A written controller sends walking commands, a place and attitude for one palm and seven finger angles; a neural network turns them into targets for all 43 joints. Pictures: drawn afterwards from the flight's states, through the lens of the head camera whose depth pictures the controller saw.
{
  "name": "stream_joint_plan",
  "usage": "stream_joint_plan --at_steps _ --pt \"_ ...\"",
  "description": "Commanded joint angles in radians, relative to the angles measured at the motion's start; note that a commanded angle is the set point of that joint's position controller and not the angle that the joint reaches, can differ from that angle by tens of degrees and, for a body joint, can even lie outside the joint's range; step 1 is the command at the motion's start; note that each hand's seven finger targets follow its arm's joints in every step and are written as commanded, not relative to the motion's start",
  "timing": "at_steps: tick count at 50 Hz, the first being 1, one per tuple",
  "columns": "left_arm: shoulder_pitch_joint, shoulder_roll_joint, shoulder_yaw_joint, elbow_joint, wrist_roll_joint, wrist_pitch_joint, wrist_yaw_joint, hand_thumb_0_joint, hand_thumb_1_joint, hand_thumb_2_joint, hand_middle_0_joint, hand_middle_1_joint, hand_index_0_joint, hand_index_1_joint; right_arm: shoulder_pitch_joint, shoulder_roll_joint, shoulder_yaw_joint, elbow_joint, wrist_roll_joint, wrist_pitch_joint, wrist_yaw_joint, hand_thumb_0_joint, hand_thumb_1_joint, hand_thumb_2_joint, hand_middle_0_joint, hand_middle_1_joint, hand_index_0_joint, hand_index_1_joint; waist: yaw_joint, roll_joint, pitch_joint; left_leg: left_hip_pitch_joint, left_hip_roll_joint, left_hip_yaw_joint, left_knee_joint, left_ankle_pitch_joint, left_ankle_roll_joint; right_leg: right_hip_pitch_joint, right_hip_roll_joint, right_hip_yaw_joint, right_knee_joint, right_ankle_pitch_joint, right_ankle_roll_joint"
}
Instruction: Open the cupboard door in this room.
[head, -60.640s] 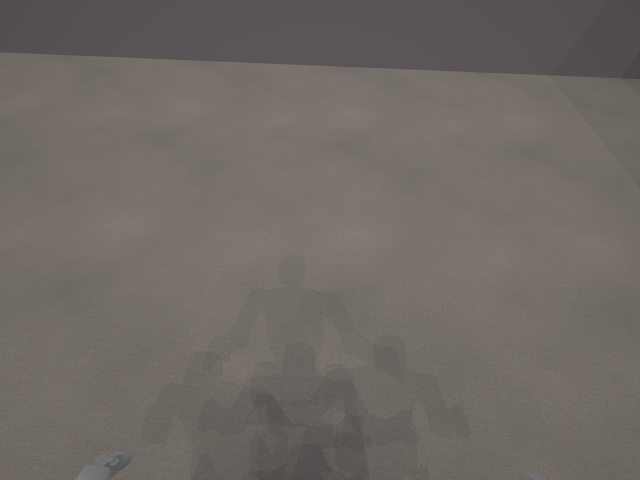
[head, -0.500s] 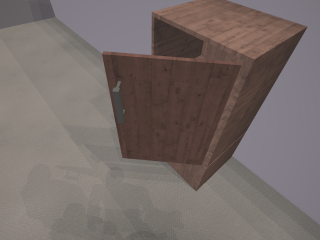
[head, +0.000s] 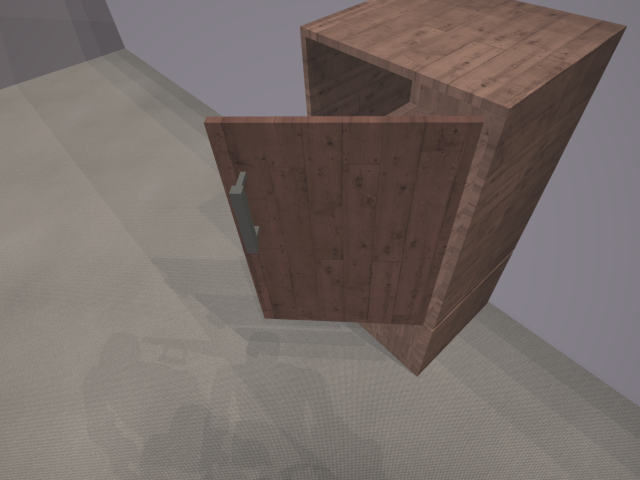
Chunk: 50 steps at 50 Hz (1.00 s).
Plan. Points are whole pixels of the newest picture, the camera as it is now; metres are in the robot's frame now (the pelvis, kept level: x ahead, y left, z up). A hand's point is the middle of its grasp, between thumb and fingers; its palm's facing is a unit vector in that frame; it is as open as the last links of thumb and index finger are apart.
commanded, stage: look again from close up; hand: left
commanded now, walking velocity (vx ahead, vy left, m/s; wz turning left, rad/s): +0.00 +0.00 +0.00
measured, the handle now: (247, 214) +0.54 +0.17 -0.01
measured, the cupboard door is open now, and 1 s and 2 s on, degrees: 44 44 44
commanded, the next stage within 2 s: raise the hand with hooked fingers in 0.40 s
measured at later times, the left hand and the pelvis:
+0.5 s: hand out of the picture +0.07 +0.14 -0.16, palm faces +0.02 -0.97 -0.24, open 7.3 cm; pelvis +0.04 -0.04 +0.00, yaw +1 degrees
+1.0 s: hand (198, 461) +0.16 +0.17 -0.06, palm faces +0.11 -0.99 -0.01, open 9.0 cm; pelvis +0.00 -0.05 -0.08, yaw +5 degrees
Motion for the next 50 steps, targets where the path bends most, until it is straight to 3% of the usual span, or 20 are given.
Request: stream_joint_plan --at_steps 1,5,24,25,26,27,28,29,30,31,32,33,35,37,39,41,45,47,48,50 --pt "0.006 0.125 0.027 -0.036 -0.002 -0.026 0.009 0.0 0.9 0.9 -0.2 -0.3 -0.2 -0.3 0.024 -0.082 -0.013 -0.026 0.002 -0.029 -0.004 0.0 -0.9 -0.9 0.2 0.3 0.2 0.3 -0.011 -0.058 0.015 -0.055 0.149 -0.169 -0.142 -0.071 -0.013 0.032 -0.052 0.082 -0.091 -0.027 -0.061" --pt "-0.004 0.123 0.027 -0.02 -0.005 -0.032 0.012 0.0 0.9 0.9 -0.2 -0.3 -0.2 -0.3 0.039 -0.068 -0.006 0.009 0.003 -0.037 -0.008 0.0 -0.9 -0.9 0.2 0.3 0.2 0.3 -0.009 -0.051 -0.013 -0.023 0.149 -0.148 -0.112 0.045 -0.019 0.071 -0.062 0.081 -0.087 0.06 -0.062" --pt "-0.036 0.127 0.032 -0.003 -0.008 -0.04 0.017 0.0 0.9 0.9 -0.2 -0.3 -0.2 -0.3 0.052 -0.042 -0.005 0.079 0.002 -0.031 -0.017 0.0 -0.9 -0.9 0.2 0.3 0.2 0.3 -0.012 -0.058 -0.013 0.019 0.151 -0.12 -0.084 0.124 -0.043 0.131 -0.07 0.077 -0.112 0.221 -0.076" --pt "0.08 0.147 0.045 0.045 -0.003 -0.052 0.059 0.0 0.9 0.9 -0.2 -0.3 -0.2 -0.3 -0.046 -0.076 -0.021 0.019 0.015 -0.034 -0.009 0.0 -0.9 -0.9 0.2 0.3 0.2 0.3 0.036 -0.204 -0.025 -0.063 0.175 -0.074 0.14 0.089 -0.067 0.183 -0.134 0.112 -0.08 0.661 -0.018" --pt "-0.739 0.417 0.247 -1.433 -0.192 -0.284 0.04 0.0 0.877 0.89 -0.202 -0.315 -0.202 -0.315 -0.058 -0.233 -0.052 -0.331 0.059 -0.182 -0.047 0.0 -0.9 -0.9 0.2 0.3 0.2 0.3 -0.079 0.03 -0.486 0.116 0.039 -0.105 -0.004 0.22 -0.03 0.243 -0.042 0.062 -0.02 0.457 -0.054" --pt "-0.19 0.315 0.209 -1.133 -0.113 -0.232 0.052 0.0 0.853 0.88 -0.203 -0.33 -0.203 -0.33 -0.132 -0.151 -0.027 -0.299 0.034 -0.264 -0.084 0.0 -0.9 -0.9 0.2 0.3 0.2 0.3 0.025 0.21 -0.419 0.16 0.048 -0.062 -0.015 0.339 -0.021 0.235 0.017 0.023 -0.003 0.271 -0.082" --pt "-0.151 0.255 0.185 -1.055 -0.157 -0.196 0.088 0.0 0.83 0.87 -0.205 -0.345 -0.205 -0.345 -0.131 -0.171 -0.031 -0.249 0.048 -0.284 -0.093 0.0 -0.9 -0.9 0.2 0.3 0.2 0.3 0.012 0.256 -0.334 0.103 0.056 -0.078 0.012 0.265 -0.05 0.18 0.006 -0.01 -0.022 0.149 -0.078" --pt "0.092 0.013 0.047 -0.857 -0.183 -0.127 0.071 0.0 0.807 0.86 -0.207 -0.36 -0.207 -0.36 -0.113 -0.104 -0.023 -0.236 0.064 -0.284 -0.082 0.0 -0.9 -0.9 0.2 0.3 0.2 0.3 -0.022 0.074 -0.164 0.032 0.073 -0.098 0.007 0.2 -0.044 0.075 0.017 -0.044 -0.04 0.097 -0.052" --pt "-0.121 0.071 0.095 -0.998 -0.216 -0.17 0.049 0.0 0.783 0.85 -0.208 -0.375 -0.208 -0.375 -0.137 -0.16 -0.033 -0.309 0.062 -0.301 -0.071 0.0 -0.9 -0.9 0.2 0.3 0.2 0.3 -0.053 0.007 -0.026 -0.041 0.066 -0.125 0.036 0.122 -0.039 -0.015 0.009 -0.055 -0.044 0.051 -0.034" --pt "-0.116 0.132 0.167 -0.964 -0.216 -0.228 0.023 0.0 0.76 0.84 -0.21 -0.39 -0.21 -0.39 -0.113 -0.177 -0.06 -0.326 0.048 -0.311 -0.071 0.0 -0.9 -0.9 0.2 0.3 0.2 0.3 -0.062 -0.115 -0.025 -0.085 0.061 -0.111 0.081 0.052 -0.034 -0.089 0.01 -0.064 -0.047 -0.053 -0.023" --pt "-0.037 0.099 0.165 -0.855 -0.219 -0.284 -0.013 0.0 0.737 0.83 -0.212 -0.405 -0.212 -0.405 -0.115 -0.175 -0.066 -0.348 0.038 -0.318 -0.069 0.0 -0.9 -0.9 0.2 0.3 0.2 0.3 -0.054 -0.229 0.038 -0.177 0.052 -0.109 0.124 -0.024 -0.033 -0.171 0.013 -0.068 -0.033 -0.156 -0.013" --pt "0.089 0.105 0.215 -0.74 -0.232 -0.337 -0.053 0.0 0.713 0.82 -0.213 -0.42 -0.213 -0.42 -0.125 -0.172 -0.075 -0.37 0.04 -0.318 -0.06 0.0 -0.9 -0.9 0.2 0.3 0.2 0.3 -0.017 -0.276 0.059 -0.26 0.042 -0.109 0.169 -0.056 -0.04 -0.193 0.007 -0.053 -0.002 -0.201 -0.016" --pt "0.245 0.058 0.213 -0.708 -0.265 -0.471 -0.166 0.0 0.667 0.8 -0.217 -0.45 -0.217 -0.45 -0.151 -0.164 -0.084 -0.437 0.029 -0.327 -0.033 0.0 -0.9 -0.9 0.2 0.3 0.2 0.3 0.036 -0.357 -0.023 -0.401 0.021 -0.096 0.265 -0.078 -0.056 -0.201 0.006 -0.021 0.105 -0.188 -0.015" --pt "0.289 0.071 0.231 -0.741 -0.285 -0.603 -0.286 0.0 0.62 0.78 -0.22 -0.48 -0.22 -0.48 -0.168 -0.17 -0.097 -0.492 0.027 -0.333 -0.006 0.0 -0.9 -0.9 0.2 0.3 0.2 0.3 0.057 -0.299 -0.137 -0.486 0.006 -0.084 0.36 -0.058 -0.068 -0.168 -0.007 0.013 0.214 -0.047 -0.018" --pt "0.235 0.12 0.247 -0.764 -0.287 -0.692 -0.404 0.0 0.573 0.76 -0.223 -0.51 -0.223 -0.51 -0.167 -0.178 -0.101 -0.531 0.033 -0.336 0.02 0.0 -0.9 -0.9 0.2 0.3 0.2 0.3 0.052 -0.114 -0.229 -0.515 -0.005 -0.077 0.45 -0.025 -0.074 -0.174 -0.027 0.058 0.306 0.077 -0.034" --pt "0.16 0.208 0.317 -0.827 -0.299 -0.722 -0.475 0.0 0.527 0.74 -0.227 -0.54 -0.227 -0.54 -0.176 -0.18 -0.103 -0.568 0.042 -0.333 0.016 0.0 -0.9 -0.9 0.2 0.3 0.2 0.3 0.048 -0.098 -0.321 -0.589 -0.005 -0.067 0.526 -0.035 -0.062 -0.185 -0.037 0.113 0.351 0.077 -0.024" --pt "-0.068 0.264 0.383 -1.055 -0.386 -0.696 -0.481 0.0 0.433 0.7 -0.233 -0.6 -0.233 -0.6 -0.165 -0.17 -0.1 -0.626 0.053 -0.318 -0.016 0.0 -0.9 -0.9 0.2 0.3 0.2 0.3 0.011 -0.035 -0.345 -0.622 0.012 -0.078 0.598 -0.118 -0.043 -0.274 -0.024 0.156 0.324 -0.19 -0.018" --pt "-0.161 0.261 0.364 -1.201 -0.395 -0.704 -0.453 0.0 0.387 0.68 -0.237 -0.63 -0.237 -0.63 -0.139 -0.164 -0.089 -0.611 0.049 -0.317 -0.028 0.0 -0.9 -0.9 0.2 0.3 0.2 0.3 -0.018 0.056 -0.385 -0.566 0.029 -0.093 0.615 -0.077 -0.033 -0.302 0.0 0.114 0.36 -0.158 -0.032" --pt "-0.239 0.263 0.328 -1.276 -0.395 -0.706 -0.451 0.0 0.363 0.67 -0.238 -0.645 -0.238 -0.645 -0.128 -0.172 -0.078 -0.602 0.042 -0.318 -0.034 0.0 -0.9 -0.9 0.2 0.3 0.2 0.3 -0.043 0.056 -0.394 -0.558 0.039 -0.107 0.633 -0.058 -0.027 -0.328 0.014 0.101 0.394 -0.127 -0.036" --pt "-0.179 0.23 0.278 -1.265 -0.358 -0.68 -0.449 0.0 0.317 0.65 -0.242 -0.675 -0.242 -0.675 -0.111 -0.172 -0.074 -0.576 0.042 -0.319 -0.044 0.0 -0.9 -0.9 0.2 0.3 0.2 0.3 -0.055 0.066 -0.4 -0.532 0.052 -0.121 0.625 -0.032 -0.021 -0.372 0.031 0.047 0.422 -0.095 -0.046"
